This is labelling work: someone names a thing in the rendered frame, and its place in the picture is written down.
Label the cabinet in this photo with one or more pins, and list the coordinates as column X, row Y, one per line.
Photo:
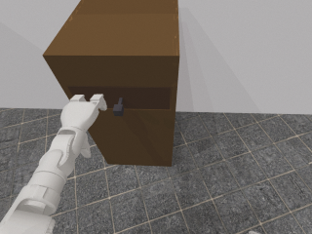
column 123, row 43

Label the handle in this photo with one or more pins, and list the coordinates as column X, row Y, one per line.
column 118, row 109

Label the robot left hand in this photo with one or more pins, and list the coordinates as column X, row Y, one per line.
column 81, row 114

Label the left robot forearm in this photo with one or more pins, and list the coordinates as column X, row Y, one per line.
column 42, row 194

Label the drawer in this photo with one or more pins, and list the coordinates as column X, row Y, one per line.
column 134, row 97

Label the robot left upper arm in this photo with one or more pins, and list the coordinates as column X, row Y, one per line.
column 22, row 222

